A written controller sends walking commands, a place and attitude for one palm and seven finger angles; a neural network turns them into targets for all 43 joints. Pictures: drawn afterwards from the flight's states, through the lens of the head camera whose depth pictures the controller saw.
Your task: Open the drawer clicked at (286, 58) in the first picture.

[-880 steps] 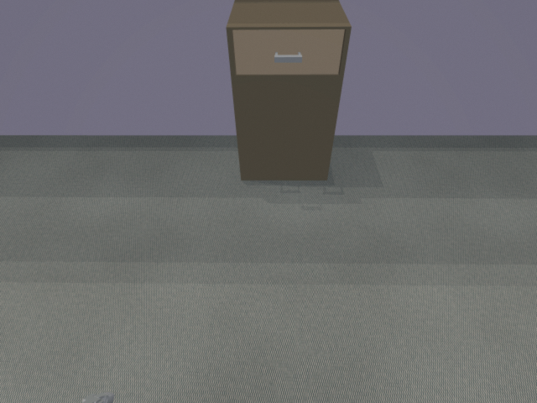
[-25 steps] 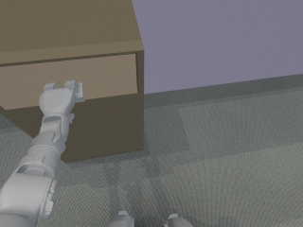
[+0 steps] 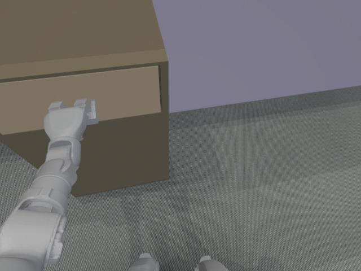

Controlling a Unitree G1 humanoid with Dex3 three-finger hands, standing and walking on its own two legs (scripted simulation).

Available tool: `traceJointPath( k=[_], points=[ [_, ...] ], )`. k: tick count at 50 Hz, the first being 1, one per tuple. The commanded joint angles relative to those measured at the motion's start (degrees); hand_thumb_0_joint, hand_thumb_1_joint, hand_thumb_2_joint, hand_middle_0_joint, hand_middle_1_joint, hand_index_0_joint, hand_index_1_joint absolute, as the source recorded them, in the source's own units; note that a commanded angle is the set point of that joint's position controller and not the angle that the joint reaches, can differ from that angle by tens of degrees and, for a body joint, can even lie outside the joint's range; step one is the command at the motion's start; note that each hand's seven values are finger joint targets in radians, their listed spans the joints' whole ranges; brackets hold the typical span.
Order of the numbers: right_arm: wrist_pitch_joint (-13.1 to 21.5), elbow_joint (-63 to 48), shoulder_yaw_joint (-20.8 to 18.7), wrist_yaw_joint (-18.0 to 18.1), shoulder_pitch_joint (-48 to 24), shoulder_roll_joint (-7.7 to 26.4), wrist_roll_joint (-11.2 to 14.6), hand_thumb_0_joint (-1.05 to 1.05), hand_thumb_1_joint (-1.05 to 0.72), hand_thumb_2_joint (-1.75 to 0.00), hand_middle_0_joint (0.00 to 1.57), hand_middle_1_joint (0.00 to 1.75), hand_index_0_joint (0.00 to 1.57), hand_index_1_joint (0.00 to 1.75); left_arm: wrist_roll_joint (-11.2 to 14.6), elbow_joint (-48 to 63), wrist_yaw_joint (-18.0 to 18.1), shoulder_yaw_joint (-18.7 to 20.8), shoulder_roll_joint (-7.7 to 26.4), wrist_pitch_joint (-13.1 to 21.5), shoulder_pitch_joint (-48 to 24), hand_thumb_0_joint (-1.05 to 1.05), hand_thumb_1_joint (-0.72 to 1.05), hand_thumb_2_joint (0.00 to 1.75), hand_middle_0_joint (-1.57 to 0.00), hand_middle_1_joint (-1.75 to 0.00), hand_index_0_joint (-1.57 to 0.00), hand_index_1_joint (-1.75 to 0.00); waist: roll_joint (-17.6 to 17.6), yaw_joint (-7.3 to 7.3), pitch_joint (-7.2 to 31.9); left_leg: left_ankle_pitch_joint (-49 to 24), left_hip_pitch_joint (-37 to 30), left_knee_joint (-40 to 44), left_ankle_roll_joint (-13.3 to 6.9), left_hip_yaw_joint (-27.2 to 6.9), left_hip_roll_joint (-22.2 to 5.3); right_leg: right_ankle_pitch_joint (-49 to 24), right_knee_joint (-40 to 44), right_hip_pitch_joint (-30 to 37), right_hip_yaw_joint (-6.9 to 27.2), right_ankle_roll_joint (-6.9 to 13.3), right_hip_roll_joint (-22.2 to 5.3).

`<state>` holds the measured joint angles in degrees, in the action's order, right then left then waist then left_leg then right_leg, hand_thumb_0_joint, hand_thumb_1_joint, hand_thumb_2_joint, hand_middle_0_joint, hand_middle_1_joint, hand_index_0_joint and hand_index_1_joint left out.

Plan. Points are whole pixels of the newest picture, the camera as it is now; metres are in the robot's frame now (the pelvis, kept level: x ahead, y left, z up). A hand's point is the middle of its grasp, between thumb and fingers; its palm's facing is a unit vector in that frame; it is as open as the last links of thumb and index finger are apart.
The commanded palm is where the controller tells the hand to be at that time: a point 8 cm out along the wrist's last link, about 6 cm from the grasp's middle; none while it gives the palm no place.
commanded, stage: pull the drawer open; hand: left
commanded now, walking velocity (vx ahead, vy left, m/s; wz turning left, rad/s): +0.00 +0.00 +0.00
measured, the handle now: (74, 113) +0.50 +0.25 +0.00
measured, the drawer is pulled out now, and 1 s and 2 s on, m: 0.00 0.05 0.27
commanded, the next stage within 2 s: none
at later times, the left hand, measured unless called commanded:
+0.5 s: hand (76, 150) +0.40 +0.23 -0.02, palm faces -0.02 -0.07 -1.00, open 5.4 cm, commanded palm +0.39 +0.24 +0.04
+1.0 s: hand (76, 151) +0.40 +0.23 -0.02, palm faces -0.05 -0.04 -1.00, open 5.4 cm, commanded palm +0.36 +0.22 +0.04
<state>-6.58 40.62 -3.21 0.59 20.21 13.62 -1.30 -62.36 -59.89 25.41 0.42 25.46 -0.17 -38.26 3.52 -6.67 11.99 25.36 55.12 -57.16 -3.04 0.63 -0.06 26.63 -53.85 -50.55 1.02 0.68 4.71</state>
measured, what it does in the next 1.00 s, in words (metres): stands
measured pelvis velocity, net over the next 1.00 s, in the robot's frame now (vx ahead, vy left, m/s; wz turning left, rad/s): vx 0.00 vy -0.01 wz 0.00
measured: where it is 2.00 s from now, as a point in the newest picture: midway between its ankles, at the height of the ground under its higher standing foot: outside the picture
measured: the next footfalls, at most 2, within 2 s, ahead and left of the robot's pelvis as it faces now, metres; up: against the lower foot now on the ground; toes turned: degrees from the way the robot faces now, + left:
none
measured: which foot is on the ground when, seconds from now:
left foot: down 0.00-1.00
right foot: down 0.00-1.00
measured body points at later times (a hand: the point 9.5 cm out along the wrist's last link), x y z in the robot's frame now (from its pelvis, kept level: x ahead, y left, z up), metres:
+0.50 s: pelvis +0.03 +0.01 +0.02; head +0.10 +0.01 +0.46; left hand +0.40 +0.23 +0.04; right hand +0.11 -0.26 -0.11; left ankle +0.01 +0.08 -0.67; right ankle -0.02 -0.12 -0.67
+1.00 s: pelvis +0.00 -0.01 +0.01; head +0.08 -0.01 +0.45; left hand +0.40 +0.23 +0.03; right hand +0.03 -0.27 -0.13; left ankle +0.01 +0.08 -0.67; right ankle -0.02 -0.12 -0.67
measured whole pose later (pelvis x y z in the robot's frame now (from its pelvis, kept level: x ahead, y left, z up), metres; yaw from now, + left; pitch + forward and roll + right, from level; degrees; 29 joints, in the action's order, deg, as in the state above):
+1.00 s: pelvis +0.00 -0.01 +0.01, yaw +0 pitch +20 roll -2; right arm -7.1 40.2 -3.6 1.0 19.3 13.1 -0.6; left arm -61.4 -53.0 26.6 -1.0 22.5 -0.9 -29.0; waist 3.5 -4.5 11.7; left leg 24.5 51.2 -55.3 -2.6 1.1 0.0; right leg 26.2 -53.2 -47.3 1.3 1.2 4.4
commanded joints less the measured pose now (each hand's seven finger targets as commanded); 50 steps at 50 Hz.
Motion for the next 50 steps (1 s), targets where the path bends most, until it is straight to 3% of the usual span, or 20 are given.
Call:
traceJointPath(
  k=[1, 5, 8, 11, 15, 18, 20, 22, 24, 25, 27, 31, 34, 36, 39, 41, 42, 45, 47, 50],
  points=[
    [0.89, -3.89, -3.68, -0.09, 4.90, 9.10, 0.10, 0.00, -0.90, -0.90, 0.20, 0.30, 0.20, 0.30, 0.31, 12.48, 3.18, 1.06, 7.82, 0.77, -14.07, 0.00, 0.90, 0.90, -0.40, -1.35, -0.40, -1.35, 2.73, 2.21, 23.97, -29.25, -27.43, 5.06, 1.20, -2.60, -0.84, -20.99, 5.50, 5.29, -3.30, 1.83, 0.62],
    [0.55, -4.39, -3.84, -0.40, 4.53, 9.21, 0.15, 0.00, -0.90, -0.90, 0.20, 0.30, 0.20, 0.30, 1.48, 15.18, 3.70, 2.06, 7.78, -0.63, -9.02, 0.00, 0.90, 0.90, -0.40, -1.35, -0.40, -1.35, 1.58, 3.25, 24.97, -31.41, -27.79, 5.59, 1.11, -2.07, -0.60, -24.21, 5.98, 9.11, -3.02, 1.90, 0.53],
    [0.10, -4.61, -3.67, -0.34, 3.71, 9.11, 0.50, 0.00, -0.90, -0.90, 0.20, 0.30, 0.20, 0.30, 1.35, 14.99, 3.62, 1.92, 7.67, -1.73, -5.49, 0.00, 0.90, 0.90, -0.40, -1.35, -0.40, -1.35, -0.70, 3.43, 22.13, -30.64, -26.20, 6.48, 0.86, -1.41, -0.42, -25.88, 6.99, 10.98, -2.73, 1.61, 0.44],
    [-0.06, -5.21, -3.64, -0.43, 2.81, 8.93, 0.73, 0.00, -0.90, -0.90, 0.20, 0.30, 0.20, 0.30, 1.33, 18.07, 3.66, 0.48, 5.93, -2.48, -4.69, 0.00, 0.90, 0.90, -0.40, -1.35, -0.40, -1.35, 1.23, 3.57, 21.75, -33.34, -28.52, 7.36, 1.08, -1.77, -0.67, -26.25, 7.25, 10.76, -2.98, 1.73, 0.35],
    [-0.24, -6.31, -3.69, -0.56, 1.61, 8.90, 0.69, 0.00, -0.90, -0.90, 0.20, 0.30, 0.20, 0.30, 2.17, 21.63, 3.32, 1.83, 6.29, -3.65, 2.58, 0.00, 0.90, 0.90, -0.40, -1.35, -0.40, -1.35, 0.96, 4.98, 21.62, -37.92, -30.06, 7.60, 1.13, -1.60, -0.79, -29.53, 7.81, 13.72, -2.54, 1.85, 0.18],
    [-0.28, -6.90, -3.58, -0.64, 0.51, 8.50, 0.85, 0.00, -0.90, -0.90, 0.20, 0.30, 0.20, 0.30, 2.18, 24.03, 3.02, -0.15, 3.76, -4.20, 4.82, 0.00, 0.90, 0.90, -0.40, -1.35, -0.40, -1.35, -0.70, 4.38, 20.25, -38.60, -30.35, 7.80, 0.99, -1.38, -0.87, -30.83, 8.37, 14.28, -2.59, 1.47, 0.06],
    [-0.16, -7.53, -3.51, -0.52, -0.23, 8.69, 0.70, 0.00, -0.90, -0.90, 0.20, 0.30, 0.20, 0.30, 2.36, 25.73, 2.89, 1.86, 5.71, -4.49, 8.73, 0.00, 0.90, 0.90, -0.40, -1.35, -0.40, -1.35, -0.77, 5.26, 20.37, -39.27, -29.80, 7.92, 0.94, -1.27, -0.78, -32.34, 8.32, 16.35, -2.20, 1.63, -0.10],
    [-0.16, -8.13, -3.42, -0.47, -0.77, 8.31, 0.74, 0.00, -0.90, -0.90, 0.20, 0.30, 0.20, 0.30, 2.04, 27.21, 3.03, 0.99, 4.22, -4.89, 11.47, 0.00, 0.90, 0.90, -0.40, -1.35, -0.40, -1.35, -0.62, 5.44, 19.69, -40.07, -30.29, 7.99, 0.94, -1.16, -0.73, -32.95, 8.33, 16.49, -2.29, 1.54, -0.16],
    [-0.14, -5.54, -3.16, 0.47, 0.07, 8.76, 0.44, 0.00, -0.90, -0.90, 0.20, 0.30, 0.20, 0.30, 0.20, 24.45, 3.79, 1.23, 7.78, -4.44, -6.45, 0.00, 0.90, 0.90, -0.40, -1.35, -0.40, -1.35, -0.45, 1.42, 15.32, -33.65, -26.77, 7.06, 0.99, -1.69, -0.55, -28.92, 7.70, 11.33, -2.39, 1.36, -0.44],
    [0.07, -5.04, -3.13, 0.64, 0.49, 8.53, 0.21, 0.00, -0.90, -0.90, 0.20, 0.30, 0.20, 0.30, -0.08, 22.61, 3.86, 1.02, 7.45, -4.21, -8.31, 0.00, 0.90, 0.90, -0.40, -1.35, -0.40, -1.35, -0.46, 1.05, 13.18, -31.38, -25.04, 6.90, 0.86, -1.69, -0.31, -27.07, 7.64, 9.93, -2.50, 1.51, -0.47],
    [0.16, -5.38, -3.05, 0.73, 0.07, 8.63, 0.14, 0.00, -0.90, -0.90, 0.20, 0.30, 0.20, 0.30, -0.88, 19.37, 4.19, 1.68, 7.98, -4.36, -5.37, 0.00, 0.90, 0.90, -0.40, -1.35, -0.40, -1.35, 0.73, 2.78, 14.80, -29.62, -25.86, 7.21, 1.14, -1.82, 0.02, -24.04, 7.10, 9.16, -2.72, 1.94, -0.37],
    [-0.01, -5.34, -3.27, 0.95, 0.31, 8.40, 0.19, 0.00, -0.90, -0.90, 0.20, 0.30, 0.20, 0.30, -0.57, 19.16, 4.14, 0.90, 7.75, -4.33, -11.01, 0.00, 0.90, 0.90, -0.40, -1.35, -0.40, -1.35, 2.97, 2.60, 21.72, -31.04, -29.60, 6.23, 1.55, -2.09, -0.03, -23.74, 6.33, 8.21, -2.61, 1.90, -0.38],
    [-0.05, -5.13, -3.12, 1.24, 0.66, 8.46, 0.32, 0.00, -0.90, -0.90, 0.20, 0.30, 0.20, 0.30, 0.43, 16.13, 3.90, 0.90, 7.77, -4.36, -11.48, 0.00, 0.90, 0.90, -0.40, -1.35, -0.40, -1.35, -0.85, 2.37, 20.63, -27.64, -26.42, 6.12, 1.12, -1.76, 0.35, -23.33, 6.52, 9.71, -2.53, 1.72, -0.37],
    [-0.04, -5.06, -2.88, 1.49, 0.36, 8.46, 0.49, 0.00, -0.90, -0.90, 0.20, 0.30, 0.20, 0.30, 0.42, 16.06, 3.77, 1.52, 9.16, -3.57, -13.75, 0.00, 0.90, 0.90, -0.40, -1.35, -0.40, -1.35, -0.58, 2.45, 22.05, -26.37, -25.86, 6.05, 0.97, -1.74, 0.52, -23.13, 6.48, 9.85, -2.10, 1.58, -0.47],
    [0.43, -4.99, -2.89, 1.57, 0.69, 8.31, 0.61, 0.00, -0.90, -0.90, 0.20, 0.30, 0.20, 0.30, 0.73, 14.33, 3.61, 0.18, 7.44, -2.44, -14.93, 0.00, 0.90, 0.90, -0.40, -1.35, -0.40, -1.35, -1.37, 1.80, 19.21, -22.87, -24.08, 6.36, 0.61, -1.76, 0.59, -20.50, 7.09, 8.93, -2.16, 1.67, -0.41],
    [0.54, -4.78, -2.79, 1.71, 0.61, 8.40, 0.65, 0.00, -0.90, -0.90, 0.20, 0.30, 0.20, 0.30, 0.37, 13.96, 3.73, 1.65, 9.78, -1.38, -16.19, 0.00, 0.90, 0.90, -0.40, -1.35, -0.40, -1.35, -0.98, 1.93, 20.20, -21.43, -23.22, 6.07, 0.53, -1.79, 0.67, -19.30, 6.98, 8.44, -1.67, 1.55, -0.50],
    [0.70, -5.10, -2.87, 1.60, 0.93, 8.22, 0.57, 0.00, -0.90, -0.90, 0.20, 0.30, 0.20, 0.30, 0.54, 12.89, 3.55, 0.48, 7.62, -1.26, -13.40, 0.00, 0.90, 0.90, -0.40, -1.35, -0.40, -1.35, -1.04, 2.24, 18.85, -20.82, -22.77, 6.24, 0.51, -1.65, 0.81, -18.94, 7.14, 8.56, -1.83, 1.77, -0.37],
    [1.02, -5.89, -3.02, 0.99, 0.40, 8.14, 0.63, 0.00, -0.90, -0.90, 0.20, 0.30, 0.20, 0.30, 0.96, 14.79, 3.61, 1.25, 6.83, -0.04, -7.66, 0.00, 0.90, 0.90, -0.40, -1.35, -0.40, -1.35, 0.49, 4.34, 21.06, -21.52, -24.28, 7.03, 0.86, -1.83, 0.61, -18.32, 6.91, 9.56, -2.16, 2.25, -0.08],
    [1.21, -6.53, -3.19, 0.71, 0.26, 7.68, 0.85, 0.00, -0.90, -0.90, 0.20, 0.30, 0.20, 0.30, 1.48, 16.63, 3.69, -0.44, 3.90, 0.33, -3.43, 0.00, 0.90, 0.90, -0.40, -1.35, -0.40, -1.35, 0.29, 4.79, 21.40, -21.66, -24.90, 7.40, 0.75, -1.27, 0.49, -18.96, 7.33, 10.65, -2.20, 2.21, 0.09],
    [1.38, -7.19, -3.39, 0.34, -0.84, 7.83, 1.02, 0.00, -0.90, -0.90, 0.20, 0.30, 0.20, 0.30, 2.20, 20.31, 4.10, -0.19, 3.32, -0.14, 3.29, 0.00, 0.90, 0.90, -0.40, -1.35, -0.40, -1.35, -0.87, 5.48, 21.44, -22.52, -24.89, 8.10, 0.67, -0.98, 0.40, -20.62, 8.02, 13.24, -2.00, 2.30, 0.15]
  ],
)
